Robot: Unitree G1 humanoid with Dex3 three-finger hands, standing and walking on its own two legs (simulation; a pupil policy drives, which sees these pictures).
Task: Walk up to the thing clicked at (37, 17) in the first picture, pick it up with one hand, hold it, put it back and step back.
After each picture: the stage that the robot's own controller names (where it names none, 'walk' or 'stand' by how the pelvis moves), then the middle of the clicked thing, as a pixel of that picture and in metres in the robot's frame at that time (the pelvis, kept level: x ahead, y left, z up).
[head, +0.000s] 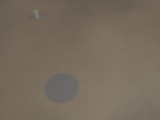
stand; (36, 14) +2.04 +0.69 -0.72
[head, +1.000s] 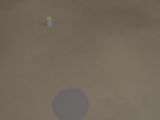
walk; (49, 21) +1.94 +0.40 -0.70
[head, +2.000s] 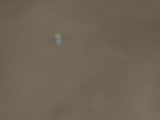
walk; (58, 39) +1.37 +0.28 -0.71
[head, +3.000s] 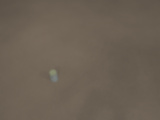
walk; (53, 75) +0.89 +0.28 -0.72
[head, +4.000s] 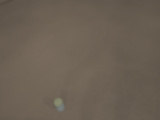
walk; (59, 104) +0.55 +0.26 -0.69
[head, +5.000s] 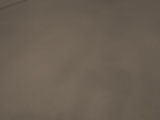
stand; out of the picture +0.38 +0.22 -0.70
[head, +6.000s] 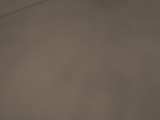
stand; out of the picture +0.34 +0.23 -0.71
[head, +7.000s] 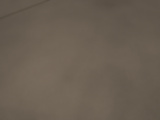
stand; out of the picture +0.32 +0.22 -0.73
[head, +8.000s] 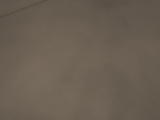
stand; out of the picture +0.31 +0.23 -0.73
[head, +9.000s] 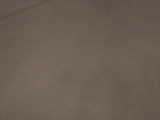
stand; out of the picture +0.30 +0.24 -0.73
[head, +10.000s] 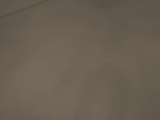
stand; out of the picture +0.30 +0.23 -0.73
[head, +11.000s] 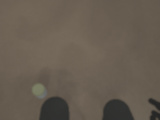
go down; (39, 91) +0.36 +0.24 -0.45
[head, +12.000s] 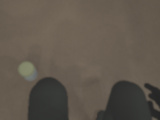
go down; (28, 71) +0.38 +0.27 -0.31
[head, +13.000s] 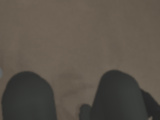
close in; out of the picture +0.35 +0.30 -0.24
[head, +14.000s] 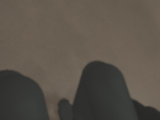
close; out of the picture +0.35 +0.31 -0.21
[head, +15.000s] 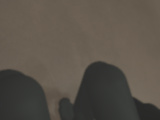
lift; out of the picture +0.34 +0.31 -0.21
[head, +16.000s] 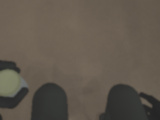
lift; (12, 86) +0.30 +0.25 -0.04
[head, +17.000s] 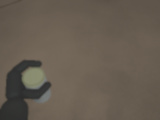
lift; (37, 86) +0.33 +0.17 +0.04
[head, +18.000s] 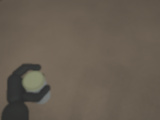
hold; (37, 88) +0.33 +0.17 +0.01
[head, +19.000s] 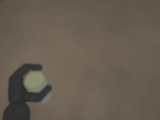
hold; (38, 88) +0.33 +0.18 +0.01
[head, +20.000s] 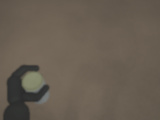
crouch; (36, 88) +0.34 +0.18 -0.03
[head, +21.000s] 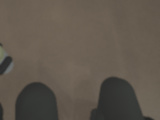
lower; out of the picture +0.41 +0.27 -0.10
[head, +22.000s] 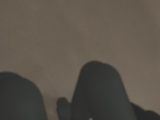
lower; out of the picture +0.36 +0.32 -0.22
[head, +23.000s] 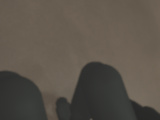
lower; out of the picture +0.35 +0.33 -0.22
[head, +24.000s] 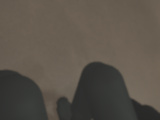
lower; out of the picture +0.35 +0.33 -0.22
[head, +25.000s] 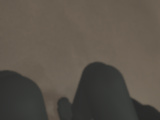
lower; out of the picture +0.34 +0.33 -0.21
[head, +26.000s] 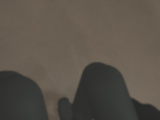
open; out of the picture +0.34 +0.30 -0.22
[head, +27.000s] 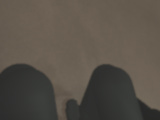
stand; out of the picture +0.34 +0.28 -0.22
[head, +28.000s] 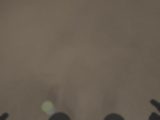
stand; (48, 108) +0.34 +0.22 -0.54
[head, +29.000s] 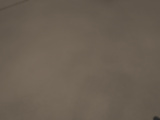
stand; out of the picture +0.31 +0.21 -0.66
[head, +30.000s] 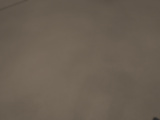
stand; out of the picture +0.31 +0.21 -0.67
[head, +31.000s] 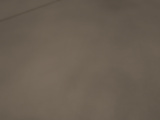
stand; out of the picture +0.32 +0.19 -0.72
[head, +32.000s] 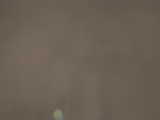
walk; (58, 115) +0.38 +0.17 -0.71
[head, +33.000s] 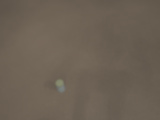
walk; (60, 86) +0.66 +0.24 -0.70
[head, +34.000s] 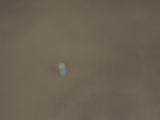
stand; (62, 69) +0.97 +0.23 -0.70
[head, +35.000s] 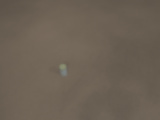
stand; (63, 70) +0.95 +0.22 -0.72
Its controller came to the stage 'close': yes
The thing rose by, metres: 0.71
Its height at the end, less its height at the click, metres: +0.00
